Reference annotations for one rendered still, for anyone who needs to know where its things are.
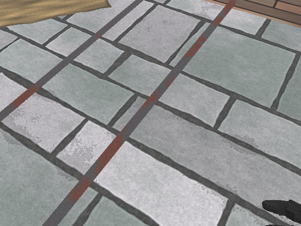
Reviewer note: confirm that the right robot hand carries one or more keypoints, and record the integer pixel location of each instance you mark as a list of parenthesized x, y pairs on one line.
[(290, 209)]

